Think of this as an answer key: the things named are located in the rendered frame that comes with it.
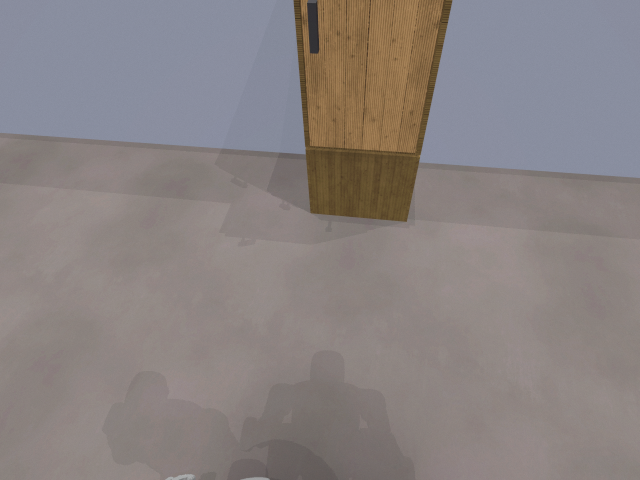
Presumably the cupboard door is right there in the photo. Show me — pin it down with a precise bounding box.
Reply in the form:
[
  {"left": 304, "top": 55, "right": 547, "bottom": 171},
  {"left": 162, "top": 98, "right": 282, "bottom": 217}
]
[{"left": 300, "top": 0, "right": 445, "bottom": 153}]

